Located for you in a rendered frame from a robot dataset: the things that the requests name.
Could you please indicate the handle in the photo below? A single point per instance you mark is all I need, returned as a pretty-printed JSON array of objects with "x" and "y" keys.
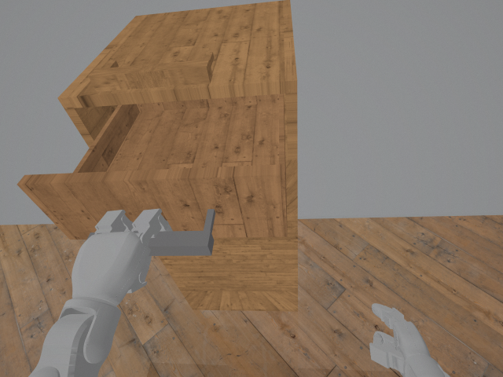
[
  {"x": 152, "y": 75},
  {"x": 183, "y": 243}
]

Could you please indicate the robot left forearm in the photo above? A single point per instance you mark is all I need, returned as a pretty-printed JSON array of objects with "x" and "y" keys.
[{"x": 78, "y": 344}]

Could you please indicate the drawer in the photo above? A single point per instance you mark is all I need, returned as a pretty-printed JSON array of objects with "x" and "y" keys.
[{"x": 182, "y": 157}]

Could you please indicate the robot right forearm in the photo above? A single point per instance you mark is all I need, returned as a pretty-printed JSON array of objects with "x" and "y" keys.
[{"x": 420, "y": 365}]

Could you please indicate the robot left hand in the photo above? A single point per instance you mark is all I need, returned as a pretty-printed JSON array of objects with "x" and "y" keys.
[{"x": 115, "y": 260}]

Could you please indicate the robot right hand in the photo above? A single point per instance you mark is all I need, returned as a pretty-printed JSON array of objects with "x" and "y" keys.
[{"x": 392, "y": 352}]

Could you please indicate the cabinet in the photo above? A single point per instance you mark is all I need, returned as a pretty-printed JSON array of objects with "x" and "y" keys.
[{"x": 251, "y": 51}]

